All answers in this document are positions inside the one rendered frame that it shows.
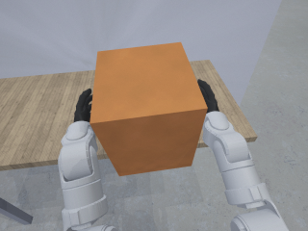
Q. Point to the table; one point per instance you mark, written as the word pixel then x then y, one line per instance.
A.
pixel 35 112

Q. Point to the robot right hand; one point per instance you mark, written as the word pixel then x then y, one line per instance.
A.
pixel 208 96

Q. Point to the right robot upper arm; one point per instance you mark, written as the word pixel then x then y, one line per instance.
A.
pixel 261 220

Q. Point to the robot left hand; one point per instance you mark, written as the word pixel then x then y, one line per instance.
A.
pixel 83 107

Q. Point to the robot right forearm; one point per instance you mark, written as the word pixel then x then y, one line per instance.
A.
pixel 242 182

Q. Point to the robot left forearm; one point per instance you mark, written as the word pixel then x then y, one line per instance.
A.
pixel 84 200

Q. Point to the carton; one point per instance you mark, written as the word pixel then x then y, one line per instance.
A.
pixel 147 109

